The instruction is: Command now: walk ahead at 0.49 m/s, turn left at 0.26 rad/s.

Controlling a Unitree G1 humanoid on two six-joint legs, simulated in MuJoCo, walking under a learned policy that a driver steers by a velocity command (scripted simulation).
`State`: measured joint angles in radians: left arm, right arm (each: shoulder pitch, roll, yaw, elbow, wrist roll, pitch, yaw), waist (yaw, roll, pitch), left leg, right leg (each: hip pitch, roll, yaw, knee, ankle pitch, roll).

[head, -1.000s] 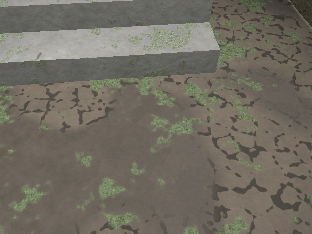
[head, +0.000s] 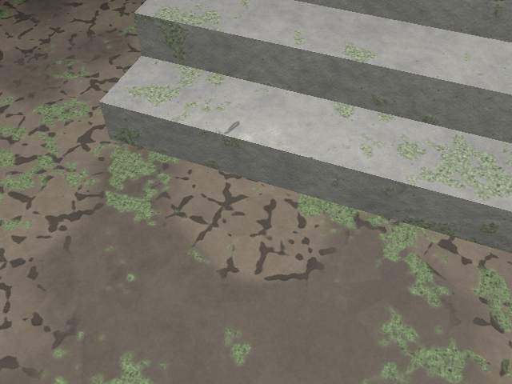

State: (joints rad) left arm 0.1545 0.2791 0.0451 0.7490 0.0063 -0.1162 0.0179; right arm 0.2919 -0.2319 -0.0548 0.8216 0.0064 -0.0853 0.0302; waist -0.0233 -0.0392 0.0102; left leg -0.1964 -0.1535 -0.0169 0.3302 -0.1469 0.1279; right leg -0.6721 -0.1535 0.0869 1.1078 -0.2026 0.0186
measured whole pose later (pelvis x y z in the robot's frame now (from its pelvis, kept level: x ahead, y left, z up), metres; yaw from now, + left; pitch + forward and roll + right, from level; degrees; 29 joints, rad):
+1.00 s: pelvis +0.53 -0.02 +0.00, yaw -4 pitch +1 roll +0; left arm 0.36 0.28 0.05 0.88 0.02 -0.04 -0.02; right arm 0.20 -0.23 -0.03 0.79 -0.04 -0.08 0.01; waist 0.03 -0.04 0.04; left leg -0.30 0.00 0.10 0.44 -0.16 0.05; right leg -0.39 -0.02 0.01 1.09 -0.35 -0.07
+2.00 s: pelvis +0.94 -0.15 -0.01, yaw -20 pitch -1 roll +0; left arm 0.24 0.23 0.02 0.91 0.01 -0.07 0.02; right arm 0.27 -0.18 -0.02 0.89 -0.03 -0.05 -0.02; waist -0.05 -0.04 0.01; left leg -0.24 -0.07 0.07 0.55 -0.26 0.12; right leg -0.27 0.05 -0.05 1.05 -0.28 -0.07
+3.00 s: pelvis +1.27 -0.19 +0.15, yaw -22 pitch +5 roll +0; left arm 0.63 0.09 -0.04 1.04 0.09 -0.12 -0.03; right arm 0.01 -0.21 0.07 0.69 -0.09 -0.06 0.02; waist 0.17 -0.01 -0.10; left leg -1.25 0.04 -0.06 1.87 -0.53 0.13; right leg -0.24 0.09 0.26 0.68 -0.52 -0.04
